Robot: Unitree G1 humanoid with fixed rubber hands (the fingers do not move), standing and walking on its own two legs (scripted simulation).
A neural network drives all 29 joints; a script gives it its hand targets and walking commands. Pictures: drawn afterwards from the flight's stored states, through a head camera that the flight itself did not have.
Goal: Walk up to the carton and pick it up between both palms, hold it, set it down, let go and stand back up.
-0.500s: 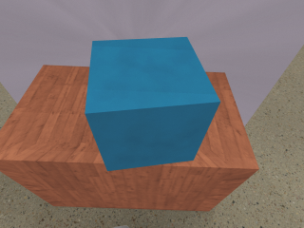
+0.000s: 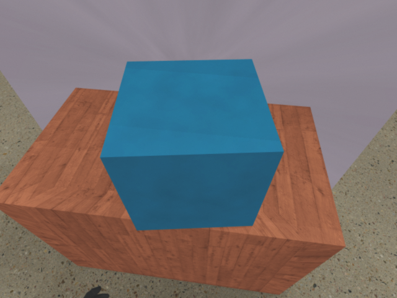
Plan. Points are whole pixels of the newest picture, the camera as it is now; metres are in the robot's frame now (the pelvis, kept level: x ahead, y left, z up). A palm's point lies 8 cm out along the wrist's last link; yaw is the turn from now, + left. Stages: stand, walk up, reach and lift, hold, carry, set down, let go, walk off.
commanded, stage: walk up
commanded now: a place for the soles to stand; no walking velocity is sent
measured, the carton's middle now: (192, 147) +0.45 +0.01 +0.02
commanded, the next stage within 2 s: none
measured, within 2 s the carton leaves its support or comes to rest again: neither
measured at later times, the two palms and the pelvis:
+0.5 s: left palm out of the picture +0.03 +0.27 -0.14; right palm out of the picture +0.09 -0.24 -0.12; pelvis -0.01 +0.01 +0.00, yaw +5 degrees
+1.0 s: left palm out of the picture +0.01 +0.29 -0.13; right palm out of the picture +0.12 -0.23 -0.12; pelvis -0.01 +0.01 -0.01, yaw +11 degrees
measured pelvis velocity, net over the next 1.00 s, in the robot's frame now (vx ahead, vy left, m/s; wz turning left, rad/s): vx -0.01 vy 0.01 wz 0.20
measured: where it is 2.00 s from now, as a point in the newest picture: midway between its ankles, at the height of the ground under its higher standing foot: outside the picture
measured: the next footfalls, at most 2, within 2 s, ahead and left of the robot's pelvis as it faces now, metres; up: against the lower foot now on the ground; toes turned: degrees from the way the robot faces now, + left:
left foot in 1.46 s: +0.00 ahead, +0.13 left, +0.00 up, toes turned +5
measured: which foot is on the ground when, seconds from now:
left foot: down 0.00-1.00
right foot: down 0.00-1.00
